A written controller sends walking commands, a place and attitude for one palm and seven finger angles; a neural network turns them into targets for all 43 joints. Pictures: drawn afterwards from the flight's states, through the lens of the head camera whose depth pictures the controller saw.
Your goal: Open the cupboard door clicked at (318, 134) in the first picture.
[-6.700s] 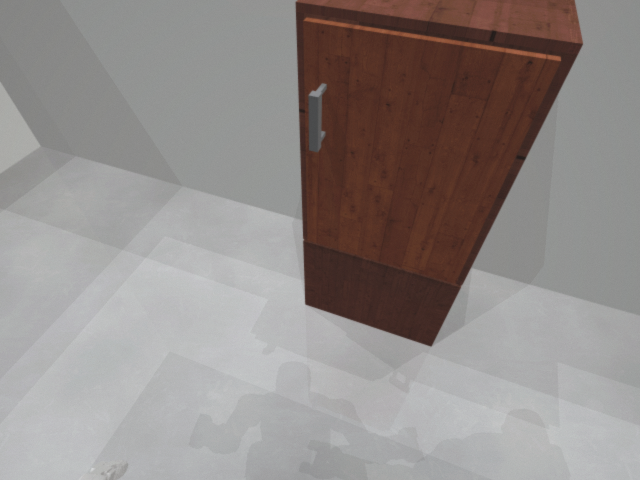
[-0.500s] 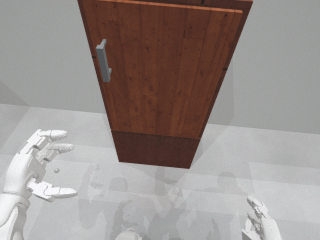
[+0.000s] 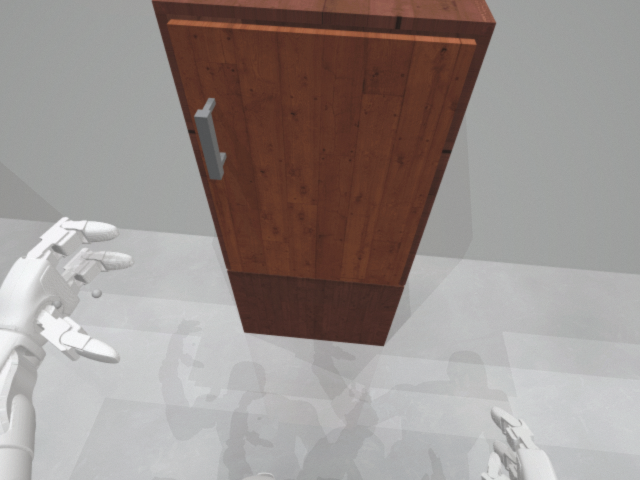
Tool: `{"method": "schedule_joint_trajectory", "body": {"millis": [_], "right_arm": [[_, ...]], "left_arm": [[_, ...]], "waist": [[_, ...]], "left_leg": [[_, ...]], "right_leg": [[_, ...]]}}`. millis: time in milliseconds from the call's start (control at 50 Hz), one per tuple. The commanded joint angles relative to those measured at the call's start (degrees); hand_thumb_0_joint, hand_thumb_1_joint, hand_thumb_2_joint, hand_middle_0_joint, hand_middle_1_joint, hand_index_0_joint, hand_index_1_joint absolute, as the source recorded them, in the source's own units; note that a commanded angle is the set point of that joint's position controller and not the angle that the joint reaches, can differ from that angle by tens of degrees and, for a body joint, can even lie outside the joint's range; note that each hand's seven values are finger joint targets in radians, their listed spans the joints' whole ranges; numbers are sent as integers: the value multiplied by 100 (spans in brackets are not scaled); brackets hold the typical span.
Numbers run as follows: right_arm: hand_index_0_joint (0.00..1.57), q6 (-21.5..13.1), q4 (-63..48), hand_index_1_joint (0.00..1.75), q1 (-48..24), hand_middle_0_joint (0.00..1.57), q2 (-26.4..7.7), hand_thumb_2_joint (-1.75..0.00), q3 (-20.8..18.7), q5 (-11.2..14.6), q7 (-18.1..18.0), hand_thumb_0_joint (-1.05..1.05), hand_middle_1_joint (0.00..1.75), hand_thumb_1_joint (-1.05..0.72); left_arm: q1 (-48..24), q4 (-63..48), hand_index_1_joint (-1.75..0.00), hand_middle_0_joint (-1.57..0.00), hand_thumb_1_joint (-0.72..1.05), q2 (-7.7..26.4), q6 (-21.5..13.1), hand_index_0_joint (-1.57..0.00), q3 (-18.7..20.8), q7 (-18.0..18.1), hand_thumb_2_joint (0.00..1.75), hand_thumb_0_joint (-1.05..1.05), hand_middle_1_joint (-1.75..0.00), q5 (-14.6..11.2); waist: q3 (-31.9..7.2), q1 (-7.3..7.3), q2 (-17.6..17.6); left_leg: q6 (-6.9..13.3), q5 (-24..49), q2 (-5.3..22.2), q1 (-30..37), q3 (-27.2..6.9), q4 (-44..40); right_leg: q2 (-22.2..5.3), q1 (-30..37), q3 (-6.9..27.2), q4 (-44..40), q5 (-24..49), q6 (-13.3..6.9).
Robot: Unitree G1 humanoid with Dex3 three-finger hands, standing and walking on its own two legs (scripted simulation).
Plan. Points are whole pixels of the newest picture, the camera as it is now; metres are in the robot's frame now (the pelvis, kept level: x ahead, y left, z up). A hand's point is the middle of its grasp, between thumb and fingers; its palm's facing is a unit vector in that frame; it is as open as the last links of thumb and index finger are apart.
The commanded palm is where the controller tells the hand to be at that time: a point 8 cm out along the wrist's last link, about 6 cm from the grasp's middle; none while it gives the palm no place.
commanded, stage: raise the hand with hooked fingers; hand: left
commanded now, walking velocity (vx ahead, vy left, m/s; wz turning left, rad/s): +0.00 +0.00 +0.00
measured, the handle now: (213, 139) +0.61 +0.22 +0.08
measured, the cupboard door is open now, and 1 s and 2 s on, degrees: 0 0 0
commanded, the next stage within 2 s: move the hooked fingers beside the handle in 0.44 s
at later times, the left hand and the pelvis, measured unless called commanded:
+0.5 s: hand (117, 293) +0.29 +0.26 +0.09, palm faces -0.01 -1.00 -0.02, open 14.0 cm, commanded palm +0.27 +0.31 +0.10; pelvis +0.00 -0.01 +0.00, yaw -1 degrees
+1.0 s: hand (135, 245) +0.37 +0.26 +0.09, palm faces -0.02 -1.00 +0.00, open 14.0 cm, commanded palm +0.35 +0.31 +0.09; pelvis +0.00 -0.01 +0.00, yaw -1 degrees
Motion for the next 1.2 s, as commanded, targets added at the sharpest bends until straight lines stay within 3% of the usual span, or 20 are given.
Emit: {"method": "schedule_joint_trajectory", "body": {"millis": [0, 120, 160, 200, 260, 420, 480, 520, 580, 660, 740, 800, 820, 840, 880, 900, 960, 1020, 1080, 1180], "right_arm": [[20, -333, -888, 30, -281, 20, -844, -90, -412, 17, -13, 0, 30, -90], [20, -306, -891, 30, -215, 20, -843, -90, -452, -5, 15, 0, 30, -90], [20, -311, -873, 30, -230, 20, -820, -90, -452, 1, 7, 0, 30, -90], [20, -294, -856, 30, -211, 20, -832, -90, -448, -2, -5, 0, 30, -90], [20, -292, -831, 30, -221, 20, -810, -90, -452, 12, -20, 0, 30, -90], [20, -262, -838, 30, -247, 20, -827, -90, -432, 23, -46, 0, 30, -90], [20, -265, -854, 30, -259, 20, -823, -90, -436, 19, -43, 0, 30, -90], [20, -272, -861, 30, -261, 20, -804, -90, -430, 14, -28, 0, 30, -90], [20, -217, -700, 30, -191, 20, -854, -90, -410, 15, -96, 0, 30, -90], [20, -205, -661, 30, -151, 20, -848, -90, -420, 22, -119, 0, 30, -90], [20, -103, -583, 30, -70, 20, -881, -90, -413, 15, -104, 0, 30, -90], [20, -27, -622, 30, -7, 20, -901, -90, -415, -3, -64, 0, 30, -90], [20, 7, -601, 30, 21, 20, -913, -90, -419, -6, -55, 0, 30, -90], [20, 27, -596, 30, 50, 20, -914, -90, -432, -5, -37, 0, 30, -90], [20, 91, -613, 30, 106, 20, -930, -90, -424, -11, -16, 0, 30, -90], [20, 124, -585, 30, 159, 20, -965, -90, -442, -15, -8, 0, 30, -90], [20, 206, -554, 30, 266, 20, -971, -90, -459, -14, 9, 0, 30, -90], [20, 268, -513, 30, 388, 20, -994, -90, -490, -29, 17, 0, 30, -90], [20, 341, -449, 30, 497, 20, -1031, -90, -504, -48, 23, 0, 30, -90], [20, 491, -366, 30, 623, 20, -1061, -90, -502, -57, 33, 0, 30, -90]], "left_arm": [[-1031, -960, -120, -30, -50, 1366, -307, -30, 449, -100, 30, 0, -120, -193], [-1105, -1167, -120, -30, -50, 1549, -491, -30, 663, 14, 30, 0, -120, -207], [-1134, -1221, -120, -30, -50, 1500, -549, -30, 634, 58, 30, 0, -120, -187], [-1179, -1193, -120, -30, -50, 1526, -568, -30, 628, 63, 30, 0, -120, -190], [-1165, -1153, -120, -30, -50, 1436, -588, -30, 556, 52, 30, 0, -120, -177], [-1230, -901, -120, -30, -50, 1403, -515, -30, 485, -33, 30, 0, -120, -193], [-1288, -1009, -120, -30, -50, 1439, -556, -30, 510, -23, 30, 0, -120, -221], [-1263, -1080, -120, -30, -50, 1469, -583, -30, 550, -12, 30, 0, -120, -190], [-2157, -677, -120, -30, -50, 1554, -589, -30, 459, 32, 30, 0, -120, -135], [-2451, -417, -120, -30, -50, 1505, -649, -30, 292, 5, 30, 0, -120, 14], [-2988, 105, -120, -30, -50, 1647, -636, -30, 269, -8, 30, 0, -120, 106], [-2935, 404, -120, -30, -50, 1871, -654, -30, 497, -27, 30, 0, -120, 105], [-3079, 493, -120, -30, -50, 1949, -664, -30, 527, -22, 30, 0, -120, 127], [-3161, 527, -120, -30, -50, 2021, -690, -30, 568, -13, 30, 0, -120, 162], [-3211, 821, -120, -30, -50, 1929, -683, -30, 487, -34, 30, 0, -120, 150], [-3346, 967, -120, -30, -50, 2105, -697, -30, 610, -36, 30, 0, -120, 171], [-3877, 1090, -120, -30, -50, 2088, -797, -30, 437, -42, 30, 0, -120, 289], [-4142, 1158, -120, -30, -50, 2124, -924, -30, 426, -67, 30, 0, -120, 310], [-4260, 1376, -120, -30, -50, 2254, -986, -30, 526, -79, 30, 0, -120, 312], [-4893, 1843, -120, -30, -50, 2372, -990, -30, 440, -42, 30, 0, -120, 470]], "waist": [[-1237, 28, 302], [-1309, 23, 221], [-1297, 16, 479], [-1276, -21, 246], [-1235, -33, 393], [-1104, -50, 177], [-1219, -29, 117], [-1374, -9, 318], [-929, -218, 89], [-1346, -178, 402], [-1368, -237, 242], [-1577, -113, 258], [-1562, -139, 196], [-1591, -121, 396], [-1460, -164, 172], [-1487, -184, 108], [-1542, -273, 372], [-1889, -300, 463], [-1968, -300, 307], [-1832, -409, 439]], "left_leg": [[123, 1043, -248, 1117, -68, -766], [139, 1131, -250, 1104, -11, -739], [134, 1115, -258, 1156, 11, -745], [154, 1101, -255, 1073, 25, -720], [150, 1076, -255, 1131, 38, -740], [153, 961, -261, 989, 42, -720], [156, 1055, -259, 1044, 39, -690], [154, 1178, -268, 1127, 44, -690], [150, 817, -240, 949, 4, -665], [149, 875, -256, 1155, -12, -669], [148, 875, -248, 1011, -27, -622], [146, 1095, -259, 945, 6, -566], [148, 1117, -251, 890, 9, -559], [132, 1150, -248, 903, 7, -558], [152, 1088, -244, 812, 12, -531], [151, 1077, -234, 720, 27, -504], [149, 1030, -226, 788, -5, -491], [155, 1177, -219, 968, -10, -415], [171, 1346, -205, 927, -46, -362], [171, 1148, -181, 832, -84, -345]], "right_leg": [[269, 92, 15, -647, 1103, -226], [267, 140, 64, -635, 1233, -194], [254, 108, 77, -638, 1221, -194], [259, 173, 137, -670, 1242, -178], [244, 112, 134, -691, 1253, -164], [234, 93, 194, -739, 1179, -142], [247, 197, 199, -707, 1249, -158], [238, 213, 178, -653, 1424, -157], [267, -134, 193, -723, 1010, -145], [231, -111, 182, -660, 1057, -168], [239, -147, 185, -612, 1087, -164], [234, 50, 216, -529, 1361, -190], [230, 44, 205, -512, 1412, -181], [236, 1, 183, -471, 1417, -193], [273, -89, 174, -471, 1357, -199], [259, -86, 203, -460, 1393, -174], [272, -300, 166, -410, 1274, -194], [301, -332, 163, -340, 1369, -207], [328, -317, 139, -272, 1508, -225], [333, -650, 110, -254, 1229, -233]]}}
